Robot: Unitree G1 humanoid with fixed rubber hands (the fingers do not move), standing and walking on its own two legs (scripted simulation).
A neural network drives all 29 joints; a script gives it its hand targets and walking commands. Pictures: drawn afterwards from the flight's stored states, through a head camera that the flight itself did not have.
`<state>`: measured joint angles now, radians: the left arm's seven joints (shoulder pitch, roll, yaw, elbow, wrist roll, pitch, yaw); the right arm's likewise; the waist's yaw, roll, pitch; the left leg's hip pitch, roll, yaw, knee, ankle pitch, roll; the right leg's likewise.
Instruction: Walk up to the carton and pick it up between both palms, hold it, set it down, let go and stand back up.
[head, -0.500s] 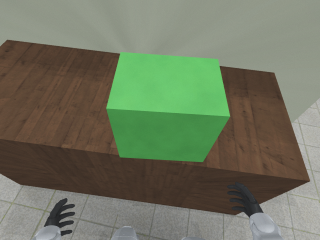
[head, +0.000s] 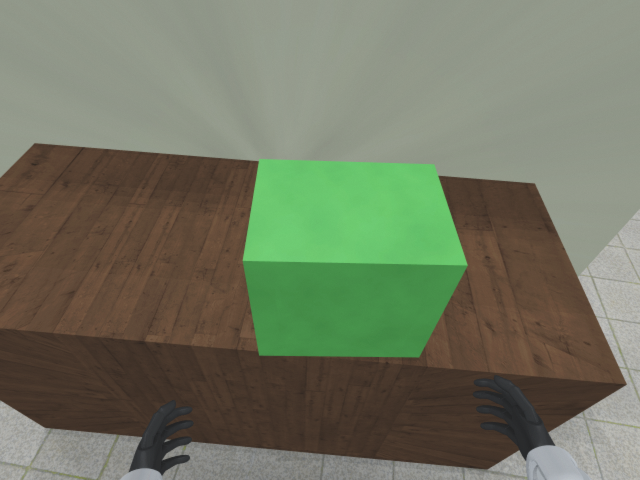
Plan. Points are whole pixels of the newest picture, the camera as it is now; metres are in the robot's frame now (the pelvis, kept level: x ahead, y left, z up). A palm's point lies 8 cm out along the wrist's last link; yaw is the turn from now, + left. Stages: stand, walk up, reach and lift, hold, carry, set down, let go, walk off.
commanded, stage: reach and lift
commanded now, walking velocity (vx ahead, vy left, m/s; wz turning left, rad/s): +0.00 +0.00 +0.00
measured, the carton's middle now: (343, 263) +0.43 -0.01 -0.01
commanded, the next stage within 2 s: none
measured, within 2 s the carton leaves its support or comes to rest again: neither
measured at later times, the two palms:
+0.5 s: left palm (152, 454) +0.16 +0.23 -0.06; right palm (535, 445) +0.18 -0.24 -0.05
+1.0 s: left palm (158, 396) +0.22 +0.23 -0.03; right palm (527, 406) +0.22 -0.24 -0.04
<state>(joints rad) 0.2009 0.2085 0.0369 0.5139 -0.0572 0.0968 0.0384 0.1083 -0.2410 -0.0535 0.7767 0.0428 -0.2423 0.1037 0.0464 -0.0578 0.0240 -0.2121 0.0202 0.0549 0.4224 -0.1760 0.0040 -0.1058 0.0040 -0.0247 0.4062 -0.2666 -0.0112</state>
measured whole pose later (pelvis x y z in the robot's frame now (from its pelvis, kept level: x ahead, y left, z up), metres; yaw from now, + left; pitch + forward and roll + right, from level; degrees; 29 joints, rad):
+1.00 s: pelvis +0.02 -0.01 +0.00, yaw +0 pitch +0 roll +0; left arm 0.10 0.29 -0.07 0.68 -0.25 -0.45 -0.02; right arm 0.06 -0.24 0.04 0.81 0.30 -0.55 0.05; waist 0.01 0.00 0.00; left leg -0.25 0.03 0.06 0.49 -0.23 -0.01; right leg -0.15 0.01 -0.02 0.47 -0.32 -0.02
